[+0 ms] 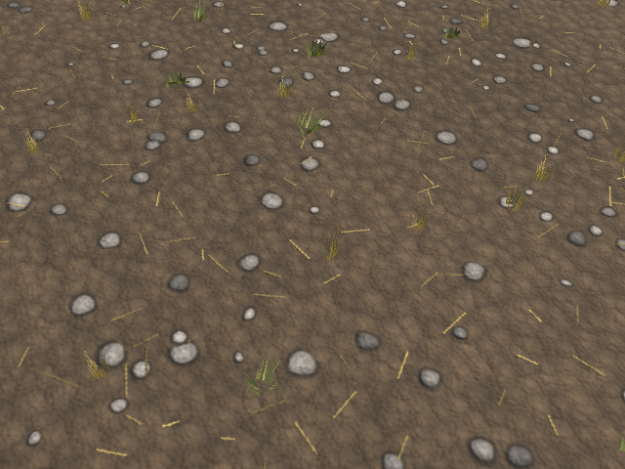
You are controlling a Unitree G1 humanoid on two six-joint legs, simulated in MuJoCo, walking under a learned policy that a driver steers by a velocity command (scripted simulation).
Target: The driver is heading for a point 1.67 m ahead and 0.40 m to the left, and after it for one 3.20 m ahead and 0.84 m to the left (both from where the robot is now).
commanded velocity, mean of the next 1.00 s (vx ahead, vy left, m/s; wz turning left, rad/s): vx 0.50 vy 0.00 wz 0.36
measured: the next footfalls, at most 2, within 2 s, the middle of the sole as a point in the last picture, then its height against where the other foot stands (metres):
right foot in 0.28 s outside the picture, level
left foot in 0.78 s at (235, 448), level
